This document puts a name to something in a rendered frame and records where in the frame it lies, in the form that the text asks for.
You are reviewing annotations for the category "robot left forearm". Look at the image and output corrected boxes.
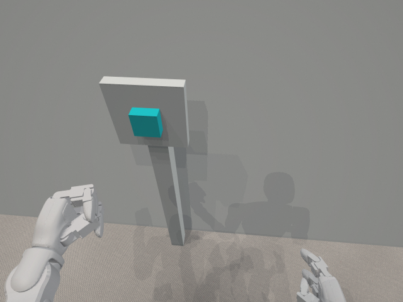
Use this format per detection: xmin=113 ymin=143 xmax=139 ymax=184
xmin=4 ymin=247 xmax=64 ymax=302

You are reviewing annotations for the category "robot right hand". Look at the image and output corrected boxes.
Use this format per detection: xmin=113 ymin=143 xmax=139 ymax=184
xmin=297 ymin=249 xmax=346 ymax=302

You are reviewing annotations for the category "panel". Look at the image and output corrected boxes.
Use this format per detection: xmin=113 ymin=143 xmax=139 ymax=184
xmin=99 ymin=76 xmax=190 ymax=246

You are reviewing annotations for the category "robot left hand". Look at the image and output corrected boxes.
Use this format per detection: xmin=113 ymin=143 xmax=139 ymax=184
xmin=31 ymin=184 xmax=105 ymax=255

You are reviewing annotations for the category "button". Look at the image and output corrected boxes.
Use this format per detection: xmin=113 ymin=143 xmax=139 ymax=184
xmin=128 ymin=108 xmax=163 ymax=138

